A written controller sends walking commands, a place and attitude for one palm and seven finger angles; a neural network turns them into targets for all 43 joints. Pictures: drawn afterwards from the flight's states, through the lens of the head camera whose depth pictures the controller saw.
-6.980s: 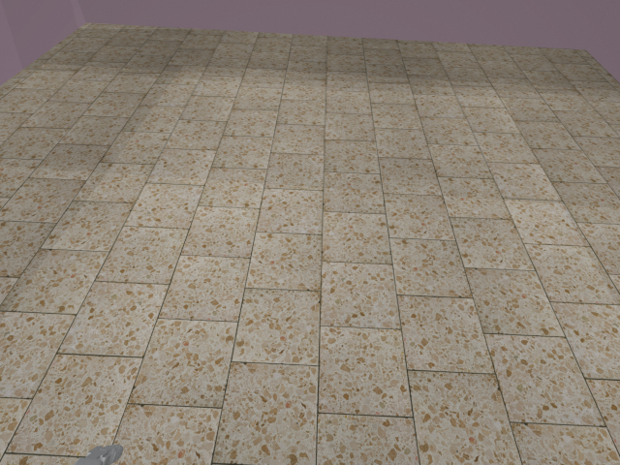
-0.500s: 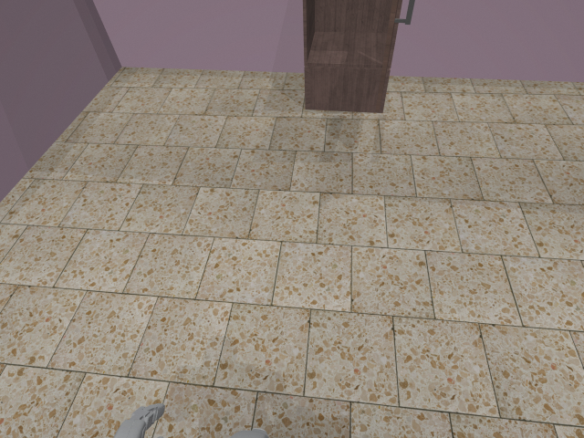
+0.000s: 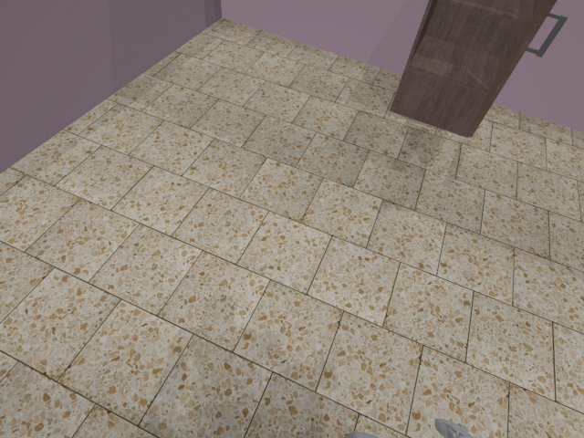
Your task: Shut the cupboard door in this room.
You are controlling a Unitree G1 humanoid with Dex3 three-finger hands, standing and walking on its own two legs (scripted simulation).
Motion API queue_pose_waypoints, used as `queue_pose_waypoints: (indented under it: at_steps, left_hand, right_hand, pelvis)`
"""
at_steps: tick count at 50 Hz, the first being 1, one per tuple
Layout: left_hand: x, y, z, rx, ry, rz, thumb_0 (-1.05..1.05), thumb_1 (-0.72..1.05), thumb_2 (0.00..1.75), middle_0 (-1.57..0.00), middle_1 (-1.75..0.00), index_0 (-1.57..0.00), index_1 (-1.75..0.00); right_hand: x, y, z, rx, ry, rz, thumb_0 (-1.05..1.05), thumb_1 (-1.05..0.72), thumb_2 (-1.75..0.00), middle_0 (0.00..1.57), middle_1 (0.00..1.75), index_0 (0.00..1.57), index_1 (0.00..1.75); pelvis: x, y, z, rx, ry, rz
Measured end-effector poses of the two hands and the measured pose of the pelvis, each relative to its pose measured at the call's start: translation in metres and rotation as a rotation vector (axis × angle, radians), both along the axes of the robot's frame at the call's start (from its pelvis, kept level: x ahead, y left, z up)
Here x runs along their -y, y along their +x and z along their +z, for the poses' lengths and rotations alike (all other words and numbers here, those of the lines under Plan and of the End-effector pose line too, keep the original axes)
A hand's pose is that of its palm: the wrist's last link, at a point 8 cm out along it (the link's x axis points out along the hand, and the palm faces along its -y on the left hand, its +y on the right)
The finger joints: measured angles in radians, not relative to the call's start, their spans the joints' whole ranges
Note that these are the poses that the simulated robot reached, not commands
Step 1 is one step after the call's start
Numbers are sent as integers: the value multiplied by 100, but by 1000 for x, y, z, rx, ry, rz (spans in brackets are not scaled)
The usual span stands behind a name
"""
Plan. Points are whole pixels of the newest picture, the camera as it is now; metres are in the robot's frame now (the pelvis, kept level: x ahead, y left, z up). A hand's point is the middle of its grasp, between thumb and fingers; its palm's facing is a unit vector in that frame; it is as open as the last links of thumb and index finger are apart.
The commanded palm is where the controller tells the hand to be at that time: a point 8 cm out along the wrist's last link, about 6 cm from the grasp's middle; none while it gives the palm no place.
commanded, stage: turn or walk to find it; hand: left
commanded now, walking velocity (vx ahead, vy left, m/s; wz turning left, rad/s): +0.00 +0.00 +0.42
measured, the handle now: (545, 34) +1.36 -0.72 -0.04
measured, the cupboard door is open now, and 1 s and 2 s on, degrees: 84 84 84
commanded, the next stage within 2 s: stand and wait in 0.34 s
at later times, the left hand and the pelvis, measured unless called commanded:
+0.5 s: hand out of the picture +0.06 +0.16 -0.14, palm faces +0.19 -0.94 -0.28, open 7.4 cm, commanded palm none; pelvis +0.00 -0.05 +0.01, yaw +11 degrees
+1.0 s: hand out of the picture -0.09 +0.14 -0.17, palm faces +0.27 -0.95 -0.15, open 7.4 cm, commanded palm none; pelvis -0.01 -0.01 +0.01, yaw +12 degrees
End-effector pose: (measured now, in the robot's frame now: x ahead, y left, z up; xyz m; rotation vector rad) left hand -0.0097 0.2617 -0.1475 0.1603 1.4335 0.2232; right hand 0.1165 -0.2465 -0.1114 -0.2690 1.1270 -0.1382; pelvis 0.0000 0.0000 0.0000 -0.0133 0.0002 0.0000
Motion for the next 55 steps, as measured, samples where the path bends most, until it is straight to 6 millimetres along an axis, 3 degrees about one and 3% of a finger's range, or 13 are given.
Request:
queue_pose_waypoints:
  at_steps: [5,9,15,19,25,30,35,42,48,55]
  left_hand:
    - [-8,27,11,109,8,13,1,91,90,-20,-30,-20,-30]
    - [-4,51,19,189,19,12,0,91,90,-20,-30,-20,-30]
    - [17,81,32,282,41,-1,0,91,90,-20,-30,-20,-30]
    - [37,86,36,332,72,0,0,91,90,-20,-30,-20,-30]
    - [60,55,45,296,76,54,0,90,90,-20,-30,-20,-30]
    - [72,19,39,218,54,111,0,90,90,-21,-30,-20,-30]
    - [72,-24,27,131,25,174,0,91,90,-21,-30,-20,-30]
    - [66,-79,2,7,-45,250,0,91,90,-20,-30,-20,-30]
    - [70,-97,2,-39,-95,240,0,91,90,-20,-30,-20,-30]
    - [66,-94,3,-39,-116,213,0,91,90,-20,-30,-20,-30]
  right_hand:
    - [-14,0,5,-6,20,27,0,-90,-90,20,30,20,30]
    - [-13,-9,0,-28,39,26,0,-90,-90,20,30,20,30]
    - [5,-32,-17,-96,65,12,0,-90,-90,20,30,20,30]
    - [27,-43,-36,-146,84,8,0,-90,-90,20,30,20,30]
    - [45,-47,-37,-207,80,38,0,-91,-90,20,29,20,29]
    - [46,-43,-33,-226,73,69,0,-91,-90,20,29,19,29]
    - [31,-32,-29,-219,56,113,0,-91,-90,20,29,19,29]
    - [-9,-18,-20,-146,36,171,0,-91,-90,20,29,19,29]
    - [-30,-16,-11,-103,41,169,0,-92,-90,20,29,20,30]
    - [-34,-35,-11,-116,36,135,-1,-93,-90,20,30,20,30]
  pelvis:
    - [-4,0,8,2,-8,38]
    - [0,0,9,2,-3,68]
    - [17,0,5,-6,14,117]
    - [34,1,-3,-12,28,150]
    - [47,1,6,3,49,201]
    - [50,1,9,6,52,223]
    - [44,-2,8,5,39,229]
    - [25,-10,4,23,14,226]
    - [11,-13,9,29,10,213]
    - [-1,-17,11,28,12,204]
